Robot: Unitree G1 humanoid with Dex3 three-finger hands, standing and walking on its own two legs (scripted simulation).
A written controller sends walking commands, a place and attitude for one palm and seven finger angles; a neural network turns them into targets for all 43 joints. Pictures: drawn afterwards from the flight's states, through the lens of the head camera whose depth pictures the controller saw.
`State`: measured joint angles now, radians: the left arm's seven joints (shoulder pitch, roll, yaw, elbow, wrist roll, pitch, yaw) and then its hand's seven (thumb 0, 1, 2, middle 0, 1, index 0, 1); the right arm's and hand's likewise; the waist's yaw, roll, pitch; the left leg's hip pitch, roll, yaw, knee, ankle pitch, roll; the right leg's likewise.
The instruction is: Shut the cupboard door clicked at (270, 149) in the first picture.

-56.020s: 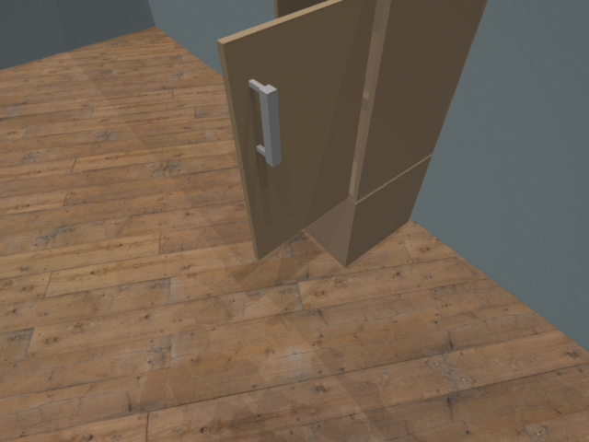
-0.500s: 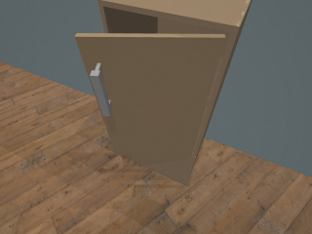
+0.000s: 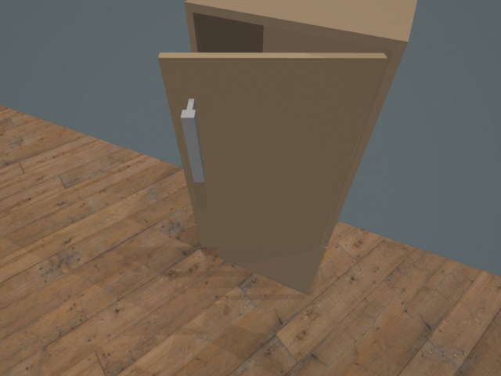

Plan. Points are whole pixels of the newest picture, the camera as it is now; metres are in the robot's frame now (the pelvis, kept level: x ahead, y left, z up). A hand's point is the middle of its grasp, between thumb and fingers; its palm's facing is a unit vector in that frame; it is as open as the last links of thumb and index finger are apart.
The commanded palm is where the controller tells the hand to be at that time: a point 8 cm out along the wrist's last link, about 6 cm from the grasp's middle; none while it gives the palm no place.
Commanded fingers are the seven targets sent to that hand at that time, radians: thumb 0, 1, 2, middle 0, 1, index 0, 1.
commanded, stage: come to a stop and stand still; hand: left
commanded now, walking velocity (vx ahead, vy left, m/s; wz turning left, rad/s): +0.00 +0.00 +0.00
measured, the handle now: (195, 142) +0.49 +0.14 +0.10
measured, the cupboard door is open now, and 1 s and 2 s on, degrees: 25 25 25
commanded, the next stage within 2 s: look again from close up in 0.02 s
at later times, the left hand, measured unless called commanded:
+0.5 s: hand out of the picture +0.04 +0.15 -0.17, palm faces +0.01 -0.98 -0.21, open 7.3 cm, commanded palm none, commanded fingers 0.00 0.90 0.90 -0.20 -0.30 -0.20 -0.30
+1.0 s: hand (179, 322) +0.20 +0.12 +0.00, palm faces +0.12 -0.99 -0.05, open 6.8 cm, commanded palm +0.13 +0.19 -0.04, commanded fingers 0.00 0.90 0.90 -0.46 -0.58 -0.46 -0.58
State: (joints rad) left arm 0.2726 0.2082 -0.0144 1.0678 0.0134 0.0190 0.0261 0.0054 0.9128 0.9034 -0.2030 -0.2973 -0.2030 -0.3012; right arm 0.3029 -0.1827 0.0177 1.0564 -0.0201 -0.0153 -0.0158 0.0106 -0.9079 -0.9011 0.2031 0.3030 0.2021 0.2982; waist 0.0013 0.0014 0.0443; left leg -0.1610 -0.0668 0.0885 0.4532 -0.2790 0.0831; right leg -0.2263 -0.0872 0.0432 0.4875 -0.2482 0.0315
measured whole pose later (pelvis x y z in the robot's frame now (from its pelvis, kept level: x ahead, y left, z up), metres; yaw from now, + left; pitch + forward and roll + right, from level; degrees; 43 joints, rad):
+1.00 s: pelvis -0.01 -0.08 -0.05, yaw +2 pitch +8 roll +2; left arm 0.36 0.17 0.20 0.17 -0.25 -0.54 -0.25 0.01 0.91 0.90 -0.30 -0.40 -0.30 -0.41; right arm 0.21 -0.23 -0.06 0.67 0.00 -0.30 0.00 0.02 -0.90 -0.90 0.20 0.30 0.20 0.30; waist -0.01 -0.03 -0.13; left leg -0.59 -0.01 0.00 0.92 -0.46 -0.03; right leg -0.66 -0.03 -0.03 0.97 -0.45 -0.03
